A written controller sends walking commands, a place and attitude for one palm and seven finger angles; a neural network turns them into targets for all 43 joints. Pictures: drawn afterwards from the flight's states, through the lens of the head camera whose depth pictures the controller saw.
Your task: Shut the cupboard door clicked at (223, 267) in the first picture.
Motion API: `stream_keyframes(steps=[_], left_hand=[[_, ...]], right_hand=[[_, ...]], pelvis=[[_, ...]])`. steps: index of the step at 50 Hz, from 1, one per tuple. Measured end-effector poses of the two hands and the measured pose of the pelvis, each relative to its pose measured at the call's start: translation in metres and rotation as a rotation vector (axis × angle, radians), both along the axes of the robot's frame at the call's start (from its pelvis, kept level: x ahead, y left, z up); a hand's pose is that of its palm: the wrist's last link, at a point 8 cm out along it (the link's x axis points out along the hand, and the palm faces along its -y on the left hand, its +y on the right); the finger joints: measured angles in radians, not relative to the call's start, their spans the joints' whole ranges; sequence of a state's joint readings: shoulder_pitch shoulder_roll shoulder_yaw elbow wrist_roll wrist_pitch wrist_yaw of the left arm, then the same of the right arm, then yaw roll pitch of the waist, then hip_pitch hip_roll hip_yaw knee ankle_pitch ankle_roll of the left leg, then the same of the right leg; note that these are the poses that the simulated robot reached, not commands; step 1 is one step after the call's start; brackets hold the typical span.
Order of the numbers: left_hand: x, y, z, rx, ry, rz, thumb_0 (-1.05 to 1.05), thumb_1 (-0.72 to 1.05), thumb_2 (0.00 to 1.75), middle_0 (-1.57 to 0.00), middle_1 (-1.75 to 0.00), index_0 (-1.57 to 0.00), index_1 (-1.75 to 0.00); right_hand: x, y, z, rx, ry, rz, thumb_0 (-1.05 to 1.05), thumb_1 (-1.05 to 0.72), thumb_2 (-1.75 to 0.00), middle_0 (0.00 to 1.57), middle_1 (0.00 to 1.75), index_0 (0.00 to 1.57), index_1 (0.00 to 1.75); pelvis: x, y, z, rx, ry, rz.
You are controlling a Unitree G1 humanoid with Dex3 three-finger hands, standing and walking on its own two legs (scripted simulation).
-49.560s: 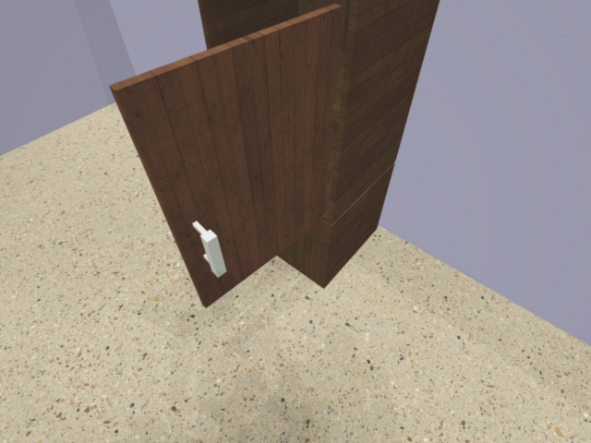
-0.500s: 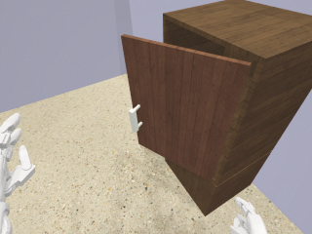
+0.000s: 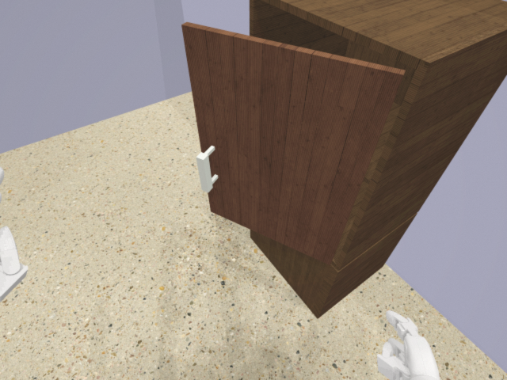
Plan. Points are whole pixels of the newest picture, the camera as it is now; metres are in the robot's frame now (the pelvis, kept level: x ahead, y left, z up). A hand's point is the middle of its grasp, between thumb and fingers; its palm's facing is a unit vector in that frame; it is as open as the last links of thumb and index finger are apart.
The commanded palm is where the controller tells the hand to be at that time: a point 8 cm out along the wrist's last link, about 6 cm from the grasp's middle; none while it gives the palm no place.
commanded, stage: step back with the hand held close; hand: left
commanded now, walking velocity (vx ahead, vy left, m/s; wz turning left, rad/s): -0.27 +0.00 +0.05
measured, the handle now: (209, 168) +0.65 +0.16 -0.10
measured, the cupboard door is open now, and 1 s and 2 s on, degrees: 27 27 27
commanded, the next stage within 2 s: stop stepping back and stand still in 0.88 s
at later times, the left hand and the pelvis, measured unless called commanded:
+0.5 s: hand out of the picture +0.11 +0.25 +0.17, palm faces +0.52 -0.73 -0.44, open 7.4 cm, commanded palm +0.04 +0.29 +0.18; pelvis -0.08 -0.02 -0.02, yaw +4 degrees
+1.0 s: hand out of the picture +0.01 +0.25 +0.18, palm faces +0.55 -0.76 -0.33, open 7.4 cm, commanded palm -0.05 +0.28 +0.18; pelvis -0.18 -0.03 -0.01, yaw +3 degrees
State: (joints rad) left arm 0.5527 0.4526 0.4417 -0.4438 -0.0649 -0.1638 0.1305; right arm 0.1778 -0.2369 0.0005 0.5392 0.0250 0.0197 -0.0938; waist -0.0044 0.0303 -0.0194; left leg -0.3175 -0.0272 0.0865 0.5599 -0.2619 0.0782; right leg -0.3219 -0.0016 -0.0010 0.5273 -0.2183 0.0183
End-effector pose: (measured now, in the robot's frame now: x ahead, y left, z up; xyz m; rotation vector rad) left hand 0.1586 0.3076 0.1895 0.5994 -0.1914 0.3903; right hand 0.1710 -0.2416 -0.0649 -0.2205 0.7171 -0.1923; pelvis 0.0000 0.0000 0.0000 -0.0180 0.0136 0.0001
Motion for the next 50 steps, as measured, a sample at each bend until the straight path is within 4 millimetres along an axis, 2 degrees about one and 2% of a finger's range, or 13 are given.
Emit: stream_keyframes(steps=[8, 16, 25, 32, 35, 39, 43, 46, 50], left_hand=[[-0.041, 0.007, -0.017, -0.033, -0.038, 0.055, 0.01, 0.89, 0.90, -0.21, -0.30, -0.21, -0.30], [-0.075, -0.003, -0.005, 0.014, -0.165, 0.070, 0.01, 0.89, 0.90, -0.21, -0.30, -0.21, -0.30], [-0.098, -0.021, -0.001, 0.019, -0.189, 0.031, 0.01, 0.89, 0.90, -0.21, -0.30, -0.21, -0.30], [-0.119, -0.014, -0.008, 0.054, -0.137, -0.005, 0.01, 0.89, 0.90, -0.21, -0.30, -0.21, -0.30], [-0.138, -0.007, -0.003, 0.084, -0.145, 0.019, 0.01, 0.89, 0.90, -0.21, -0.30, -0.22, -0.30], [-0.176, -0.002, 0.007, 0.116, -0.202, 0.085, 0.01, 0.89, 0.90, -0.21, -0.30, -0.22, -0.30], [-0.203, -0.009, -0.003, 0.059, -0.181, 0.142, 0.01, 0.89, 0.90, -0.21, -0.30, -0.21, -0.30], [-0.207, -0.018, -0.007, -0.028, -0.195, 0.133, 0.01, 0.89, 0.90, -0.21, -0.30, -0.21, -0.30], [-0.196, -0.023, 0.002, -0.068, -0.264, 0.040, 0.01, 0.89, 0.90, -0.21, -0.30, -0.21, -0.30]], right_hand=[[-0.030, 0.009, -0.006, -0.028, 0.002, 0.057, 0.01, -0.90, -0.89, 0.20, 0.30, 0.20, 0.30], [-0.052, 0.007, -0.016, -0.024, 0.004, 0.118, 0.01, -0.90, -0.89, 0.20, 0.30, 0.20, 0.30], [-0.080, -0.009, -0.017, -0.023, 0.015, 0.115, 0.01, -0.90, -0.89, 0.20, 0.30, 0.20, 0.30], [-0.114, -0.015, -0.013, -0.059, 0.036, 0.074, 0.01, -0.90, -0.89, 0.20, 0.30, 0.20, 0.30], [-0.124, -0.012, -0.017, -0.067, 0.041, 0.088, 0.01, -0.91, -0.89, 0.20, 0.30, 0.20, 0.30], [-0.128, -0.005, -0.024, -0.040, 0.037, 0.126, 0.01, -0.90, -0.89, 0.20, 0.30, 0.20, 0.30], [-0.126, 0.005, -0.029, -0.005, -0.001, 0.182, 0.01, -0.90, -0.89, 0.20, 0.30, 0.20, 0.30], [-0.137, 0.013, -0.022, 0.014, 0.015, 0.185, 0.01, -0.91, -0.89, 0.20, 0.30, 0.20, 0.30], [-0.150, 0.014, -0.001, -0.002, -0.028, 0.137, 0.01, -0.90, -0.89, 0.20, 0.30, 0.21, 0.30]], pelvis=[[-0.029, 0.001, -0.008, -0.007, -0.024, 0.028], [-0.053, -0.012, -0.017, -0.014, -0.045, 0.063], [-0.081, -0.021, -0.016, 0.007, -0.023, 0.073], [-0.110, -0.018, -0.017, -0.012, -0.014, 0.091], [-0.119, -0.020, -0.019, -0.055, -0.014, 0.147], [-0.130, -0.027, -0.023, -0.052, 0.029, 0.154], [-0.156, -0.033, -0.024, -0.040, 0.060, 0.096], [-0.167, -0.032, -0.013, -0.019, 0.034, 0.070], [-0.178, -0.028, -0.005, -0.017, 0.020, 0.054]])
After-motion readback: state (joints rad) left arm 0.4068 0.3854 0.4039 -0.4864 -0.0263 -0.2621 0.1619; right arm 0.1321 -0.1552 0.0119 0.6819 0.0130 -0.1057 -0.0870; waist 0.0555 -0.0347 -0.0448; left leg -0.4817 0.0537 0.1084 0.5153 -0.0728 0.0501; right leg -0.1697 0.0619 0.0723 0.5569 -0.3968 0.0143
